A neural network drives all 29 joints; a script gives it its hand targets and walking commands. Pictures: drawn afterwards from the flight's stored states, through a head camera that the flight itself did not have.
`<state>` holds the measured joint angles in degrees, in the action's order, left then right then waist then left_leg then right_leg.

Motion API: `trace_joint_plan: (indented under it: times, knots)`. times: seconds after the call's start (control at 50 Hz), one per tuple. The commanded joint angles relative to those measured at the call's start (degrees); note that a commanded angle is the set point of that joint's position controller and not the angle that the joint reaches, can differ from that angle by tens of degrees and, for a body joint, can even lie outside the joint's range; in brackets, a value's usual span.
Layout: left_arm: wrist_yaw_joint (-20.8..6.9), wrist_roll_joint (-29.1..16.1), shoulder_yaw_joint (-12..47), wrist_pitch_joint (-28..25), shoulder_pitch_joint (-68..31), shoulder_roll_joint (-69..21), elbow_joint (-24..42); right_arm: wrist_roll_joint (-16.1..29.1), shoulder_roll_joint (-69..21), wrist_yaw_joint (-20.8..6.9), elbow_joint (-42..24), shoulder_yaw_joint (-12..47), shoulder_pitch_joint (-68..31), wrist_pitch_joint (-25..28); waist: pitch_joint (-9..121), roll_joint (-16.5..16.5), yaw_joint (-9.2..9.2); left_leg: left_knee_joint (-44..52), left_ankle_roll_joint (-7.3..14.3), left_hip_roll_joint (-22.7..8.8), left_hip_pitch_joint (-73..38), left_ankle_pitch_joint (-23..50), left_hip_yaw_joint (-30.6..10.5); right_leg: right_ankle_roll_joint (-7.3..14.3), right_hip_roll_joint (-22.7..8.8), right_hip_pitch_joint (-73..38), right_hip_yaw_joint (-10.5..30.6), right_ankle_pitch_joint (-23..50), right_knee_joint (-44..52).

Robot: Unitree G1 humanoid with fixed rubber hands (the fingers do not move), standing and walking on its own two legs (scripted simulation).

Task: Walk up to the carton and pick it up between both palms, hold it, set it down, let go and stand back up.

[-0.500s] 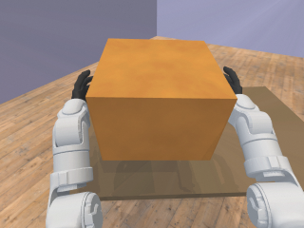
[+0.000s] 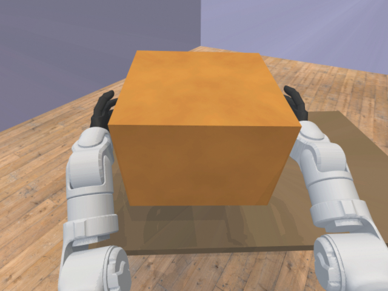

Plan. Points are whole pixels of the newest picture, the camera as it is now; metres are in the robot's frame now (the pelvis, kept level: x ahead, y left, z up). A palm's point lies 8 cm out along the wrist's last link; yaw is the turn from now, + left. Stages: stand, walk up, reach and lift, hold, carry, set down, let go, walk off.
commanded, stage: hold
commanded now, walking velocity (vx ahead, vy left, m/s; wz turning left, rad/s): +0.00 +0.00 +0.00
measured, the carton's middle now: (199, 124) +0.42 +0.00 +0.21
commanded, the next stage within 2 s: none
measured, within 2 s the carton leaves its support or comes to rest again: neither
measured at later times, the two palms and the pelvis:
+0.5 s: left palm (106, 132) +0.36 +0.18 +0.23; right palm (298, 123) +0.37 -0.20 +0.23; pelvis +0.01 -0.01 +0.00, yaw +0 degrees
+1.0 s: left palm (103, 131) +0.36 +0.18 +0.23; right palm (295, 123) +0.37 -0.19 +0.23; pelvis +0.00 +0.00 +0.00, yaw +0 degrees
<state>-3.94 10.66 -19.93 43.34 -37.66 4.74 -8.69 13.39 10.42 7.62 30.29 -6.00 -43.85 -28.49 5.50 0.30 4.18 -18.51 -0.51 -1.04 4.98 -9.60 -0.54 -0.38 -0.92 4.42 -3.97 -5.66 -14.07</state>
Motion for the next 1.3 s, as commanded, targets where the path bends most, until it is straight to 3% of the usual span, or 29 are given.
trace_joint_plan:
  times: [0.0,0.1,0.2,0.22,0.26,0.28,0.32,0.36,0.44,0.5,0.52,0.56,0.58,0.62,0.68,0.74,0.82,0.88,0.98,1.06,1.1,1.12,1.14,1.16,1.18,1.2,1.24,1.26,1.28]
  knots:
    - [-7.62,-8.85,27.31,-3.32,-39.05,-29.35,5.34,6.54,-32.47,-8.71,-16.28,18.89,-42.72,3.00,18.13,-0.74,1.21,3.62,-1.70,4.11,1.56,8.01,1.05,-0.34,4.13,-12.60,2.39,5.87,0.12]
    - [-7.63,-7.95,26.28,-3.30,-39.90,-29.45,3.88,6.89,-32.47,-9.01,-16.31,19.34,-44.13,3.34,18.47,-1.78,0.17,2.97,-2.08,4.03,1.24,9.84,0.72,-0.34,4.41,-12.86,1.91,6.35,-0.09]
    - [-6.61,-11.15,30.48,-4.25,-40.05,-30.28,12.03,9.00,-32.62,-8.58,-23.59,21.74,-44.56,4.44,27.15,-2.44,0.79,0.13,-2.98,4.05,-3.37,18.53,0.13,-0.29,5.06,-14.65,2.14,13.64,-1.54]
    - [-6.22,-11.07,30.46,-4.35,-39.18,-29.54,12.91,9.69,-32.26,-8.47,-24.37,22.69,-44.75,4.26,26.88,-2.28,-0.03,-0.62,-2.96,3.74,-3.89,20.99,-0.38,-0.43,5.56,-13.64,1.55,14.42,-1.83]
    - [-6.07,-10.94,30.00,-4.23,-37.80,-28.49,12.88,9.77,-32.27,-8.16,-23.99,22.56,-41.38,3.59,24.91,-1.11,0.38,-0.02,-2.73,3.93,-2.98,19.91,-0.14,-0.63,5.39,-13.08,1.91,15.31,-1.62]
    - [-6.24,-10.69,30.18,-3.87,-38.50,-28.53,12.64,9.39,-31.59,-8.21,-21.51,21.84,-40.25,3.02,22.01,-2.62,1.08,0.12,-2.95,3.82,-2.53,19.03,0.27,-0.17,4.78,-12.13,2.12,13.26,-1.33]
    - [-6.37,-9.79,28.61,-3.26,-37.60,-27.31,11.73,9.70,-31.46,-8.44,-21.99,22.00,-41.07,2.66,20.58,-1.37,-0.50,1.15,-2.10,4.08,0.39,14.75,0.08,-0.56,4.73,-12.69,2.21,12.42,-1.41]
    - [-6.74,-10.39,29.49,-3.28,-37.26,-26.80,15.32,10.32,-32.70,-8.03,-23.85,22.68,-40.07,2.63,23.05,-0.76,0.27,1.28,-1.90,4.23,0.07,15.77,0.29,-0.86,4.48,-16.16,2.31,16.43,-1.83]
    - [-7.78,-9.38,27.94,-2.31,-37.55,-26.09,11.89,9.41,-31.57,-7.05,-22.22,21.83,-39.74,1.49,19.65,-1.25,1.69,1.77,-1.74,4.62,1.64,12.74,0.66,-0.87,3.59,-16.16,3.06,15.51,-1.68]
    - [-8.31,-7.24,24.81,-1.51,-35.87,-25.29,7.67,8.80,-31.75,-6.84,-21.52,21.58,-41.63,1.19,16.25,0.57,-0.09,3.13,-0.85,4.46,2.87,9.75,1.10,-1.48,4.05,-16.34,2.51,12.05,-1.01]
    - [-8.55,-7.17,25.13,-1.61,-35.73,-25.65,8.36,8.41,-31.99,-6.53,-19.71,20.79,-40.26,1.02,16.51,-1.01,1.09,3.22,-1.05,4.36,2.78,9.81,0.98,-1.34,3.59,-16.89,2.78,12.63,-1.09]
    - [-8.71,-7.87,26.07,-2.27,-39.16,-26.24,10.13,8.12,-32.99,-7.00,-17.48,20.30,-39.95,1.04,17.51,-1.92,1.11,3.39,-1.76,4.50,1.89,10.49,1.23,-1.25,4.02,-15.30,2.05,10.91,-1.08]
    - [-8.51,-8.24,26.79,-2.58,-40.13,-26.96,10.92,9.16,-32.75,-7.56,-20.50,21.18,-43.29,1.83,20.34,-2.55,-0.76,2.68,-1.86,4.10,2.19,11.04,0.99,-0.97,4.39,-14.82,1.81,9.74,-1.70]
    - [-7.93,-9.13,27.36,-3.25,-42.38,-26.74,9.44,7.43,-33.66,-7.87,-21.61,20.53,-44.53,2.26,21.50,-0.58,-0.10,3.10,-1.23,4.77,1.95,8.72,1.15,-1.09,3.90,-13.79,2.00,8.42,-0.83]
    - [-6.98,-11.31,30.48,-4.71,-42.40,-29.45,13.47,8.08,-34.84,-7.74,-24.20,22.13,-43.98,3.14,25.71,-0.81,0.15,1.63,-1.93,4.72,-0.78,13.96,0.51,-1.01,4.33,-13.99,2.29,12.13,-1.52]
    - [-6.96,-10.21,29.35,-3.96,-40.85,-28.48,9.04,7.58,-33.38,-7.88,-21.06,20.06,-43.40,2.89,20.78,-1.94,1.19,2.31,-1.84,4.27,0.34,10.05,0.35,-0.51,4.32,-11.67,2.06,7.71,-0.82]
    - [-7.87,-7.64,25.20,-2.85,-40.10,-27.99,1.05,5.16,-31.92,-9.25,-13.35,17.70,-43.95,2.16,14.89,0.55,-0.04,5.64,-0.71,3.85,5.21,0.10,0.91,-0.28,3.71,-10.58,1.98,-1.33,0.88]
    - [-7.84,-9.25,28.25,-3.29,-42.05,-30.32,5.28,5.80,-31.46,-9.21,-15.04,17.36,-44.95,3.62,18.51,-3.59,1.41,4.02,-2.35,3.73,1.67,6.02,0.92,0.17,4.15,-10.85,2.01,2.26,-0.45]
    - [-7.07,-10.59,29.26,-3.95,-41.23,-30.22,9.23,8.48,-32.47,-8.86,-19.40,21.03,-44.54,3.52,23.34,-2.35,0.74,0.58,-3.08,3.80,-2.32,17.16,0.36,-0.39,5.02,-12.51,1.56,10.46,-1.11]
    - [-6.90,-9.63,28.24,-4.11,-42.00,-29.57,6.30,7.81,-32.82,-9.24,-16.93,19.40,-44.83,3.51,19.73,-1.16,-0.07,2.91,-1.73,3.93,2.12,7.95,0.47,-0.34,4.36,-11.15,1.72,5.08,-0.37]
    - [-6.88,-9.19,27.14,-4.01,-40.47,-28.74,8.57,8.50,-33.23,-9.22,-18.67,21.01,-44.68,3.52,21.81,-0.48,-0.88,2.77,-1.30,3.98,1.59,9.10,0.59,-0.43,4.23,-13.74,2.23,7.63,-0.60]
    - [-7.07,-7.72,24.77,-3.33,-38.82,-26.86,4.37,7.88,-32.23,-9.07,-15.98,19.59,-43.64,2.90,17.71,-0.51,-1.20,3.32,-1.25,4.04,2.61,8.58,1.11,-0.33,3.92,-12.63,2.69,6.68,-0.14]
    - [-7.28,-9.00,26.76,-3.94,-40.89,-27.91,9.52,8.12,-33.92,-8.75,-18.86,21.21,-43.37,3.59,21.69,0.08,-0.41,2.66,-1.39,4.25,0.87,11.73,1.23,-0.63,4.20,-14.98,2.34,10.02,-0.98]
    - [-7.12,-9.47,28.14,-4.09,-40.78,-28.34,10.72,9.09,-33.49,-8.58,-19.70,21.48,-43.02,3.78,22.42,-2.33,-0.15,1.83,-1.67,4.32,0.49,13.91,0.70,-0.70,4.03,-15.13,2.64,12.25,-1.36]
    - [-6.91,-9.93,29.09,-3.96,-41.25,-28.92,10.09,9.27,-33.01,-8.29,-19.80,21.47,-43.73,3.63,22.45,-2.11,0.61,1.49,-1.96,4.23,0.27,13.50,0.19,-0.70,4.44,-14.44,2.32,11.28,-1.57]
    - [-6.70,-9.58,28.67,-3.84,-40.12,-28.42,10.86,9.62,-33.19,-8.26,-21.82,22.21,-45.02,3.63,24.04,-1.25,-0.54,0.92,-1.72,4.23,-0.60,15.33,-0.07,-0.87,4.63,-14.69,1.97,13.78,-2.12]
    - [-6.86,-8.97,27.18,-3.24,-38.87,-27.35,8.70,9.47,-32.39,-7.83,-19.55,21.69,-42.80,2.52,21.02,-0.64,-0.21,1.32,-1.55,4.43,0.44,14.27,0.29,-1.10,4.20,-14.61,2.48,14.33,-1.39]
    - [-6.95,-10.02,28.94,-3.45,-38.54,-28.20,12.67,9.82,-33.69,-7.49,-23.71,22.75,-42.44,3.21,24.81,-1.81,0.41,0.99,-2.18,4.80,-0.43,15.78,0.79,-1.09,4.10,-17.13,2.68,15.68,-2.05]
    - [-6.89,-9.83,28.12,-3.15,-38.38,-27.35,10.60,9.89,-32.28,-7.48,-22.87,22.03,-42.63,2.63,22.38,-2.15,0.11,1.08,-1.97,4.73,0.61,14.40,0.50,-0.97,4.08,-14.97,2.52,14.58,-1.78]
